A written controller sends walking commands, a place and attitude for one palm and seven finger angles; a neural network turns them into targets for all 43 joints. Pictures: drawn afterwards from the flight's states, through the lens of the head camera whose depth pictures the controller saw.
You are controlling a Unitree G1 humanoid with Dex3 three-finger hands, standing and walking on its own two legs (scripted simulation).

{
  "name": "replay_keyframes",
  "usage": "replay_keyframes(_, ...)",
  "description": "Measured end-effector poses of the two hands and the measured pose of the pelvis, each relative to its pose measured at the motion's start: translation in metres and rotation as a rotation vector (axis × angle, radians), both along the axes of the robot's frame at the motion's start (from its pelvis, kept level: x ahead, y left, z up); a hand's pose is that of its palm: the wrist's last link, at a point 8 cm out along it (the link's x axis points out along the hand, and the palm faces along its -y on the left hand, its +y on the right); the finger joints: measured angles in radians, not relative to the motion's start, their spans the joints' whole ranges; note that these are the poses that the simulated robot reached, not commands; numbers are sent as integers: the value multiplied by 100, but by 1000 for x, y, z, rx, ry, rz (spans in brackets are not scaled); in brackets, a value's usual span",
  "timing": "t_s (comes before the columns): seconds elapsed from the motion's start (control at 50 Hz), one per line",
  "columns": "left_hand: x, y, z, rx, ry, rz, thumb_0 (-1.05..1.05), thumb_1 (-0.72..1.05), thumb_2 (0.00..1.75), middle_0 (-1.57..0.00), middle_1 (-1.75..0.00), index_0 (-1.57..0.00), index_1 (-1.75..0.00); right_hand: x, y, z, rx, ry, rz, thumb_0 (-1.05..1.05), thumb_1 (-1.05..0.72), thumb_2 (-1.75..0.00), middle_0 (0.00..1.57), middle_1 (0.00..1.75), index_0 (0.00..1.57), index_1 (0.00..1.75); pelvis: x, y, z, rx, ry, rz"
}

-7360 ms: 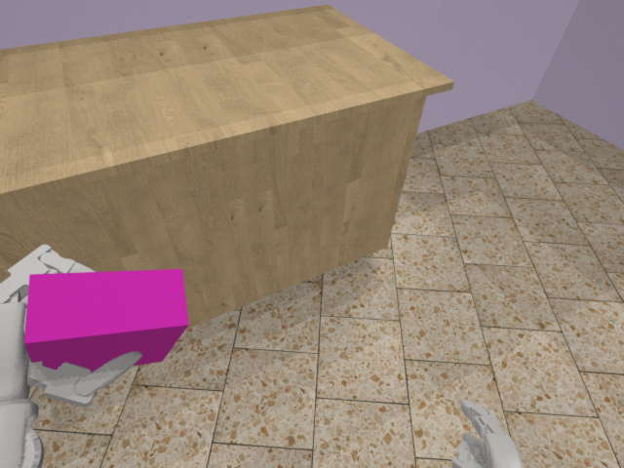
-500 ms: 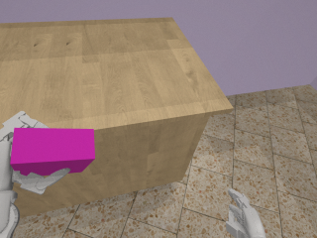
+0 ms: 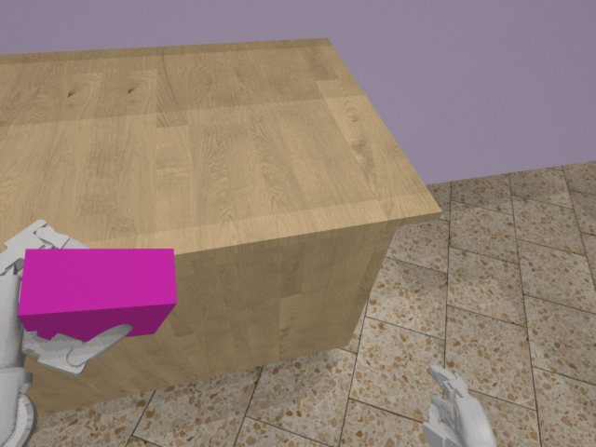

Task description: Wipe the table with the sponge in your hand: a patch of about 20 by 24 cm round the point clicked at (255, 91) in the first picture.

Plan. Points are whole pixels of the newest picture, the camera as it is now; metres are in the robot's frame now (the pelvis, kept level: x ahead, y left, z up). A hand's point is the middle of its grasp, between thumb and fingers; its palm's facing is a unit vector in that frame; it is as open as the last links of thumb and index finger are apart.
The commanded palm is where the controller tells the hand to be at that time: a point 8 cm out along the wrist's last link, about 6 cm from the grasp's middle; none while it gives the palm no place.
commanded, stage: look again from close up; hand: left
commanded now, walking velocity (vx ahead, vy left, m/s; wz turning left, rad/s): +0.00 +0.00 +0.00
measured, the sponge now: (123, 298) +0.23 +0.22 +0.13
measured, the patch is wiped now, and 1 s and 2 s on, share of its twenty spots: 0.00 0.00 0.00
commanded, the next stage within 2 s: shuffle to correct the standing spot in 0.14 s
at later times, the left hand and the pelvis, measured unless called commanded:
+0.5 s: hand (87, 292) +0.23 +0.24 +0.15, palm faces +0.40 -0.84 -0.36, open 10.0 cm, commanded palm +0.18 +0.27 +0.17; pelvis +0.01 -0.01 -0.01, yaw -1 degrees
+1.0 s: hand (165, 203) +0.35 +0.20 +0.15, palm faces +0.27 -0.85 -0.46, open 10.0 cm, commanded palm +0.28 +0.26 +0.17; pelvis +0.09 -0.01 -0.03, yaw -6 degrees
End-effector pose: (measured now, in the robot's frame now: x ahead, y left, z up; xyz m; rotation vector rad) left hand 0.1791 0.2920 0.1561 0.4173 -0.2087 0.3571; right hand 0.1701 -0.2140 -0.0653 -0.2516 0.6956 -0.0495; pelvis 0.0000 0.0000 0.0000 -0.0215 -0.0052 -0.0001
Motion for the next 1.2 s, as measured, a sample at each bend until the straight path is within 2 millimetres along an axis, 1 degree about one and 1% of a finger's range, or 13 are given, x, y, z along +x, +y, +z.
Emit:
replay_keyframes(0.32, -7, -3, 5, 18, -2, -1, -1, -48, 100, -77, -134, -76, -134, -8, -11, -1, -13, 8, -24, 1, -90, -90, 20, 30, 20, 30, -3, -2, 0, 4, -3, 4)
replay_keyframes(0.4, -6, -5, 4, 19, -13, 3, -1, -48, 100, -77, -134, -76, -134, -8, -14, -4, -15, 3, -32, 1, -90, -90, 20, 30, 20, 30, 0, -4, -3, 6, -3, -6)
replay_keyframes(0.46, -1, -7, 3, 19, -25, 7, -1, -48, 100, -77, -134, -76, -134, -7, -18, -7, -13, 1, -43, 1, -90, -90, 20, 30, 20, 30, 6, -6, -6, 10, -4, -14)
replay_keyframes(0.62, 30, -20, -1, 23, -66, -18, -1, -48, 100, -77, -134, -76, -134, 5, -32, -22, -11, 18, -73, 1, -90, -90, 20, 30, 20, 30, 25, -12, -17, -4, 2, -18)
replay_keyframes(0.68, 41, -22, -1, 27, -77, -53, -1, -48, 100, -77, -134, -76, -134, 9, -36, -23, -25, 42, -87, 1, -90, -90, 20, 30, 20, 30, 31, -8, -19, -6, 6, -24)
replay_keyframes(0.76, 56, -18, -1, 62, -90, -97, -1, -48, 101, -77, -134, -76, -134, 15, -36, -24, -39, 42, -125, 1, -90, -90, 20, 30, 20, 30, 43, 0, -24, 17, 0, -65)
replay_keyframes(0.82, 74, -16, 2, 95, -69, -102, -1, -48, 101, -77, -134, -76, -134, 18, -30, -24, -15, 28, -164, 1, -90, -90, 20, 30, 20, 30, 55, 2, -22, 32, -5, -96)
replay_keyframes(0.86, 88, -18, 5, 103, -58, -105, -1, -48, 101, -77, -134, -76, -134, 19, -25, -25, 12, 33, -176, 1, -90, -90, 20, 30, 20, 30, 64, 2, -19, 29, -3, -105)
replay_keyframes(0.94, 117, -32, 10, 114, -54, -132, -1, -48, 101, -77, -134, -76, -134, 24, -20, -34, 57, 51, -184, 1, -90, -90, 20, 30, 20, 30, 82, -2, -18, 15, -2, -119)
replay_keyframes(1.0, 133, -44, 11, 154, -85, -171, -1, -48, 101, -77, -134, -76, -134, 34, -24, -50, 70, 67, -179, 1, -90, -90, 20, 30, 20, 30, 92, -7, -29, 7, -11, -97)
replay_keyframes(1.06, 140, -47, 13, 144, -94, -194, -1, -48, 101, -77, -134, -76, -134, 43, -31, -55, 65, 107, -184, 1, -90, -90, 20, 30, 20, 30, 99, -5, -29, -4, -21, -105)
replay_keyframes(1.12, 142, -44, 17, 160, -82, -197, 0, -48, 101, -77, -134, -76, -134, 52, -36, -49, 49, 124, -195, 1, -90, -90, 20, 30, 20, 30, 109, -1, -24, 3, -17, -122)
replay_keyframes(1.2, 150, -31, 22, 164, -82, -182, 0, -48, 101, -77, -134, -76, -134, 67, -36, -38, 6, 112, -205, 1, -91, -90, 20, 30, 20, 30, 123, 8, -18, 26, -20, -129)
